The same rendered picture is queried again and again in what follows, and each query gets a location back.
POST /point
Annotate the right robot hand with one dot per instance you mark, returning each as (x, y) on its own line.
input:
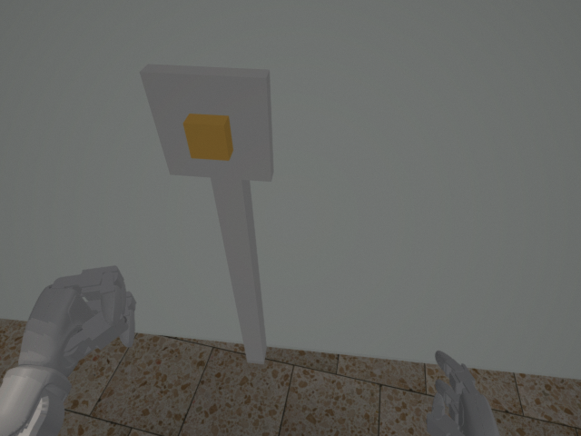
(470, 412)

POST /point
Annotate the panel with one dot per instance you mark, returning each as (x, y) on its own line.
(174, 92)

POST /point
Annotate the robot left forearm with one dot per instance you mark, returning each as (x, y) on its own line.
(32, 401)

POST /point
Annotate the button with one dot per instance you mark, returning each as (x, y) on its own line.
(209, 136)

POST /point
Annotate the left robot hand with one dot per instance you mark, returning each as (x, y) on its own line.
(51, 338)

